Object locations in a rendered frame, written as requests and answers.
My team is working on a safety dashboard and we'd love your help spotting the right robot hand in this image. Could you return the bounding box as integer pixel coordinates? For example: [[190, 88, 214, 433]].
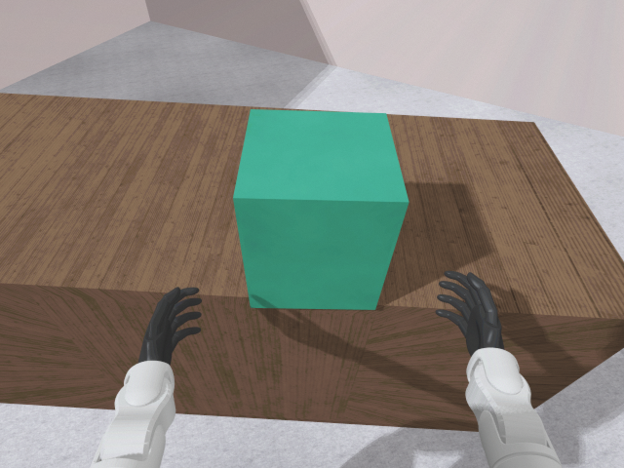
[[436, 271, 505, 357]]

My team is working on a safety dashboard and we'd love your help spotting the right robot forearm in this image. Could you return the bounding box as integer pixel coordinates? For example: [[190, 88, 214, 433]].
[[465, 347, 563, 468]]

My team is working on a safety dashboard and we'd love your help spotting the left robot hand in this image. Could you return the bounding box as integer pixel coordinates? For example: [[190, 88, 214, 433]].
[[138, 287, 202, 365]]

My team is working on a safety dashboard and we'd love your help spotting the pedestal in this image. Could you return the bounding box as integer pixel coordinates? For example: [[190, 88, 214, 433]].
[[0, 93, 624, 432]]

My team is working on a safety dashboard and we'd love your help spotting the left robot forearm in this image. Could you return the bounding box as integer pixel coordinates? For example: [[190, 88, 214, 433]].
[[90, 361, 176, 468]]

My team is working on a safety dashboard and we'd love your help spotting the carton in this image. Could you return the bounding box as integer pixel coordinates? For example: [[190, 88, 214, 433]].
[[233, 109, 409, 310]]

